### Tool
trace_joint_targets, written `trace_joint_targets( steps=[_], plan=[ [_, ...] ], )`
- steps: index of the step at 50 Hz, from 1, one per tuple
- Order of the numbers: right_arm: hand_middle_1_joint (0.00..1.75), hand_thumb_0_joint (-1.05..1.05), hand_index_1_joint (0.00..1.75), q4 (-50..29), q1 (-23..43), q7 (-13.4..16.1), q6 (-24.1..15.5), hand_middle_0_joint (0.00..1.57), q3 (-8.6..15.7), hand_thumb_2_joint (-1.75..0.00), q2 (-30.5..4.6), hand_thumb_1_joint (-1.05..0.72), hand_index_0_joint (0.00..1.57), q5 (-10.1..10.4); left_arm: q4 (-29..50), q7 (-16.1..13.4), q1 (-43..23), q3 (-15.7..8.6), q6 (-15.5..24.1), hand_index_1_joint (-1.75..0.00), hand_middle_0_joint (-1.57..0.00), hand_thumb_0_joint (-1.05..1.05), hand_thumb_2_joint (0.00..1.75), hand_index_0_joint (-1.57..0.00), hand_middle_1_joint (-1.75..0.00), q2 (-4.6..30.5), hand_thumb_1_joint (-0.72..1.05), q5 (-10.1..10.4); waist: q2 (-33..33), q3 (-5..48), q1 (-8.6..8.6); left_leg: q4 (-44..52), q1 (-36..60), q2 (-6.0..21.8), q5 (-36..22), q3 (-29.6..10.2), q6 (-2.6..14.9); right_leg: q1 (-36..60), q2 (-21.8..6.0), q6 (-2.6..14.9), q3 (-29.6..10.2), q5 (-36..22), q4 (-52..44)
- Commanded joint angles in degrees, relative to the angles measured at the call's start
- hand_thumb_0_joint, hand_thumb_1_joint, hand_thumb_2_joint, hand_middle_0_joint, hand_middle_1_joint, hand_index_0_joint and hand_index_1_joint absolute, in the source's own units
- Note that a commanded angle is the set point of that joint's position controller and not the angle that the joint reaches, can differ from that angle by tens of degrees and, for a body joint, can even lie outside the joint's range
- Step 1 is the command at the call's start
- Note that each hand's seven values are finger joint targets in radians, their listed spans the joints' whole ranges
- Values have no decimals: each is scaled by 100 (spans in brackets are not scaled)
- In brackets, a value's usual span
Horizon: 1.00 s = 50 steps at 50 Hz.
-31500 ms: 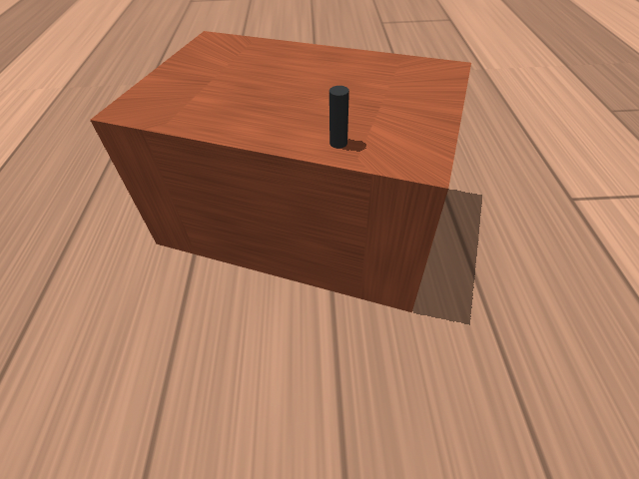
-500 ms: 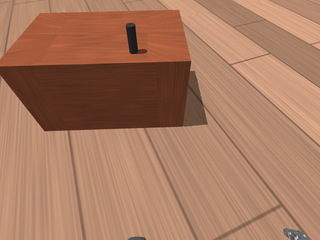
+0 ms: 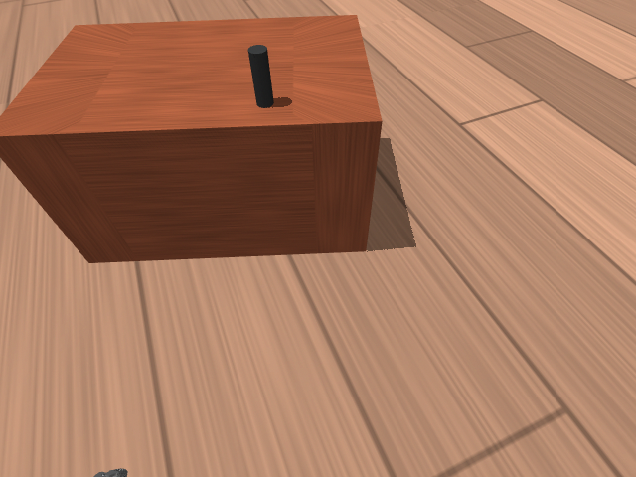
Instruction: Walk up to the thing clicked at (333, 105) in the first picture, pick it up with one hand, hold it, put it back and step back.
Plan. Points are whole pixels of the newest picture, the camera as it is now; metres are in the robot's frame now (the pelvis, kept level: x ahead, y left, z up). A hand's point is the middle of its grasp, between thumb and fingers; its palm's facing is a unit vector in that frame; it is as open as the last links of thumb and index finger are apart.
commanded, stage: step back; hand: left
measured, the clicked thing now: (261, 77) +1.09 +0.19 -0.09
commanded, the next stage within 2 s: stand in 0.34 s
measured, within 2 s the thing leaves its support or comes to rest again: neither
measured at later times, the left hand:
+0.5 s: hand out of the picture +0.12 +0.25 -0.14, palm faces +0.03 -0.95 -0.32, open 7.4 cm
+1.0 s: hand out of the picture +0.06 +0.24 -0.14, palm faces -0.01 -0.94 -0.34, open 7.4 cm
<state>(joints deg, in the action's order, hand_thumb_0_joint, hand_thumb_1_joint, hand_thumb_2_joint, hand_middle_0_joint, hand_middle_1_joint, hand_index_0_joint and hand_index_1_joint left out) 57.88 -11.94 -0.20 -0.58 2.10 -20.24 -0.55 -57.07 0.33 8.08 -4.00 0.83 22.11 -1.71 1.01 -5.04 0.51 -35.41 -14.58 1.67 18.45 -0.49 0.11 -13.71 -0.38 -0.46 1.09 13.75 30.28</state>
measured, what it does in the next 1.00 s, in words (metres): stands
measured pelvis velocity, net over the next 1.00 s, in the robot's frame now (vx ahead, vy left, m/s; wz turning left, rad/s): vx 0.00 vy -0.02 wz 0.02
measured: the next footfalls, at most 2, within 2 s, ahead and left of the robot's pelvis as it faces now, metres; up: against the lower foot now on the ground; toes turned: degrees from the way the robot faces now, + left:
none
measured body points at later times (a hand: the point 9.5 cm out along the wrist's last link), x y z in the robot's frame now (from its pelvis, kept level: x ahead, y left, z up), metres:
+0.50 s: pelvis +0.02 +0.00 +0.01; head +0.04 +0.01 +0.46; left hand +0.12 +0.30 -0.12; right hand +0.14 -0.29 -0.11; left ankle +0.01 +0.12 -0.73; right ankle +0.02 -0.14 -0.73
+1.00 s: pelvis +0.00 -0.02 +0.02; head +0.01 -0.02 +0.47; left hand +0.07 +0.29 -0.11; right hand +0.08 -0.31 -0.12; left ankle +0.01 +0.12 -0.73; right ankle +0.02 -0.14 -0.73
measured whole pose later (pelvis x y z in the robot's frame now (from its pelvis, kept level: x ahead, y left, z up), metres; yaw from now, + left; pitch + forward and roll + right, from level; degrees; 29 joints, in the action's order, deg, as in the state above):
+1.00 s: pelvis +0.00 -0.02 +0.02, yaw +1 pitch -2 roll +0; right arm 65.8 -6.4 -1.2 -0.5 0.2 -19.7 -0.5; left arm -65.9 0.8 6.4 -0.2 0.9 20.1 -0.9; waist 0.3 -3.1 -0.3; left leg -17.7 -6.3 0.8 9.2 -1.1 -1.2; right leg -7.3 -1.1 -0.3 2.0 8.8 18.3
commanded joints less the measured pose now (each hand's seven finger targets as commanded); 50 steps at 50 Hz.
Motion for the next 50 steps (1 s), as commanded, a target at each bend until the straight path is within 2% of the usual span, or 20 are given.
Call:
trace_joint_targets(
  steps=[1, 2, 3, 4, 5, 6, 8, 11, 16, 17, 19, 23, 25, 28, 31, 38, 41, 43, 49, 50],
  plan=[
    [30, 0, 30, -374, 65, 141, -64, 20, 217, -90, -970, -90, 20, 31, 475, -101, -646, -218, 146, -30, -20, 0, 90, -20, -30, 1567, 90, -6, -928, 736, 18, -532, -16, -61, 1120, -133, -41, -93, -1979, 1313, -1974, -116, -1135],
    [30, 0, 30, -205, -151, 126, -70, 20, 209, -90, -1011, -90, 20, 3, 536, -84, -914, -176, 119, -30, -20, 0, 90, -20, -30, 1416, 90, 0, -883, 529, 159, -18, 329, 9, 914, -116, -14, -439, -1727, 1141, -1625, -53, -997],
    [30, 0, 30, -117, -176, 113, -103, 20, 186, -90, -1006, -90, 20, -14, 509, -80, -930, -152, 101, -30, -20, 0, 90, -20, -30, 1298, 90, 22, -819, 419, 193, 794, 328, 17, 206, -142, 26, -280, -1357, 802, -1145, -305, -817],
    [30, 0, 30, -60, -88, 121, -149, 20, 231, -90, -1162, -90, 20, -42, 521, -90, -901, -118, 113, -30, -20, 0, 90, -20, -30, 1141, 90, 54, -603, 551, 135, 851, 428, 220, -1147, -394, 110, -94, -1061, 529, -775, -998, -540],
    [30, 0, 30, -60, 43, 116, -172, 20, 239, -90, -1211, -90, 20, -49, 429, -90, -825, -131, 111, -30, -20, 0, 90, -20, -30, 1078, 90, 94, -443, 577, 4, 941, 284, 403, -1912, -624, 201, 130, -762, 355, -455, -1299, -255],
    [30, 0, 30, -95, 202, 120, -200, 20, 230, -90, -1275, -90, 20, -46, 353, -83, -703, -129, 98, -30, -20, 0, 90, -20, -30, 1094, 90, 102, -346, 709, -120, 956, 181, 527, -2157, -713, 294, 448, -601, 275, -296, -1370, -171],
    [30, 0, 30, -135, 508, 106, -204, 20, 162, -90, -1218, -90, 20, -35, 213, -77, -534, -140, 98, -30, -20, 0, 90, -20, -30, 1169, 90, 114, -357, 638, -240, 703, -54, 430, -2213, -582, 304, 697, -634, 282, -401, -1063, -445],
    [30, 0, 30, -3, 417, 138, -189, 20, 190, -90, -1209, -90, 20, -48, 159, -90, -748, -148, 68, -30, -20, 0, 90, -20, -30, 1153, 90, 110, -113, 822, -108, 868, 165, 409, -2421, -466, 191, 843, -750, 382, -383, -1521, -295],
    [30, 0, 30, -6, 689, 145, -172, 20, 207, -90, -1183, -90, 20, -42, 64, -92, -812, -116, 43, -30, -20, 0, 90, -20, -30, 1084, 90, 108, 148, 960, -149, 973, 230, 482, -2519, -553, 244, 934, -668, 313, -212, -1307, -382],
    [30, 0, 30, -23, 818, 123, -192, 20, 118, -90, -1127, -90, 20, -7, -87, -62, -624, 44, 61, -30, -20, 0, 90, -20, -30, 804, 90, 207, 277, 939, -133, 1238, 572, 525, -2598, -646, 174, 876, -725, 253, -458, -1678, -619],
    [30, 0, 30, 25, 785, 126, -210, 20, 112, -90, -1161, -90, 20, 2, -120, -64, -747, 32, 78, -30, -20, 0, 90, -20, -30, 897, 90, 194, 214, 1050, -81, 1334, 718, 588, -2919, -661, 136, 1077, -704, 196, -398, -1884, -621],
    [30, 0, 30, 72, 1030, 104, -191, 20, 102, -90, -1163, -90, 20, 14, -245, -59, -790, 81, 92, -30, -20, 0, 90, -20, -30, 902, 90, 154, 112, 845, -99, 1628, 825, 596, -2536, -640, 103, 1038, -690, 156, -361, -1574, -944],
    [30, 0, 30, 117, 977, 97, -199, 20, 88, -90, -1167, -90, 20, 21, -291, -45, -788, 95, 122, -30, -20, 0, 90, -20, -30, 932, 90, 138, 26, 928, -59, 1678, 985, 591, -2623, -580, 90, 1120, -719, 146, -394, -1756, -1048],
    [30, 0, 30, 161, 1079, 72, -172, 20, 81, -90, -1151, -90, 20, 17, -375, -49, -757, 122, 138, -30, -20, 0, 90, -20, -30, 958, 90, 125, -75, 746, -62, 1836, 879, 559, -2035, -553, 89, 1044, -735, 114, -419, -1396, -1255],
    [30, 0, 30, 198, 1045, 56, -170, 20, 77, -90, -1158, -90, 20, 15, -404, -56, -730, 142, 156, -30, -20, 0, 90, -20, -30, 960, 90, 122, -103, 875, -35, 1858, 1044, 571, -2226, -503, 76, 1074, -760, 128, -412, -1596, -1292],
    [30, 0, 30, 323, 1040, 28, -142, 20, 49, -90, -1147, -90, 20, 4, -495, -50, -619, 175, 150, -30, -20, 0, 90, -20, -30, 989, 90, 127, -93, 568, -55, 2107, 795, 519, -1342, -523, 33, 848, -738, 115, -462, -744, -1532],
    [30, 0, 30, 343, 1069, 11, -145, 20, 50, -90, -1150, -90, 20, 4, -507, -51, -534, 191, 160, -30, -20, 0, 90, -20, -30, 988, 90, 112, -120, 618, -90, 2084, 889, 543, -1312, -532, 49, 811, -756, 117, -474, -726, -1541],
    [30, 0, 30, 381, 992, -2, -130, 20, 35, -90, -1099, -90, 20, 2, -540, -53, -511, 181, 150, -30, -20, 0, 90, -20, -30, 1043, 90, 107, -172, 443, -66, 2142, 739, 495, -945, -552, 29, 682, -734, 104, -493, -264, -1633],
    [30, 0, 30, 419, 868, -18, -123, 20, 32, -90, -1117, -90, 20, -18, -483, -46, -455, 184, 133, -30, -20, 0, 90, -20, -30, 1072, 90, 106, -125, 372, -79, 2159, 637, 474, -747, -553, 38, 527, -721, 131, -565, 169, -1693],
    [30, 0, 30, 433, 829, -13, -126, 20, 41, -90, -1156, -90, 20, -22, -475, -42, -481, 179, 138, -30, -20, 0, 90, -20, -30, 1075, 90, 114, -81, 492, -53, 2115, 658, 494, -758, -541, 54, 636, -751, 147, -597, -3, -1661]
  ],
)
